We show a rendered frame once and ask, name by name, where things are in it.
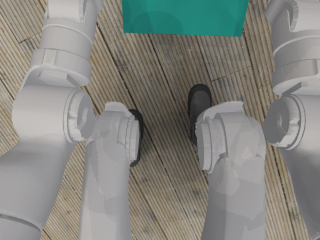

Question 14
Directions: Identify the robot left foot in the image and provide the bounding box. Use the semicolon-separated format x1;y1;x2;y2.
129;109;144;167

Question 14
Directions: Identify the robot right upper arm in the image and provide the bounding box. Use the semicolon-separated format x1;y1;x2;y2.
263;94;320;240

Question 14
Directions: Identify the robot left forearm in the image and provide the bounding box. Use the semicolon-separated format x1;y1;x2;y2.
11;0;104;129

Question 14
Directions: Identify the carton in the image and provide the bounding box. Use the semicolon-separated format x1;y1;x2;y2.
122;0;249;37

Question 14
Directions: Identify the robot left upper arm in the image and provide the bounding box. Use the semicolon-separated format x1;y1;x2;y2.
0;83;96;240

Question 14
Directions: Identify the right robot thigh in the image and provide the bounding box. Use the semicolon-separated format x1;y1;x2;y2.
197;112;266;240

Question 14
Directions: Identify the robot right forearm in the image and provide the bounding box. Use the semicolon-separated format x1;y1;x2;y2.
264;0;320;96

